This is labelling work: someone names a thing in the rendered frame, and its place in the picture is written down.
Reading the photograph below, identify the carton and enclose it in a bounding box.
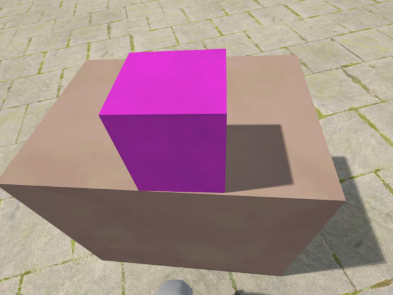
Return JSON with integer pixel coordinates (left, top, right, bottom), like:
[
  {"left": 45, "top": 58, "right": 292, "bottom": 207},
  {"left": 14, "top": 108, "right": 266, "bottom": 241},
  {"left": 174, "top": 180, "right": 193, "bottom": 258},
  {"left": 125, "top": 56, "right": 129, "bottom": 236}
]
[{"left": 98, "top": 49, "right": 227, "bottom": 193}]

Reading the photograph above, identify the robot left thigh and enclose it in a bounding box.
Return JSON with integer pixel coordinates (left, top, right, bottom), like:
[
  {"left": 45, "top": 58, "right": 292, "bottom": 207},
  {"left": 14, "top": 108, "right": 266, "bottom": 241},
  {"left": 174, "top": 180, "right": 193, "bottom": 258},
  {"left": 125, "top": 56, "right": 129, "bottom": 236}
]
[{"left": 154, "top": 280, "right": 193, "bottom": 295}]

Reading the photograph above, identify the pedestal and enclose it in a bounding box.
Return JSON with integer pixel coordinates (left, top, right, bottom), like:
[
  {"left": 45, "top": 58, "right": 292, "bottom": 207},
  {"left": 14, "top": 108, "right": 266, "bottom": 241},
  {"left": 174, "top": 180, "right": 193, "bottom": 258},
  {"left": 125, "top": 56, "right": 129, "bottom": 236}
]
[{"left": 0, "top": 55, "right": 346, "bottom": 276}]

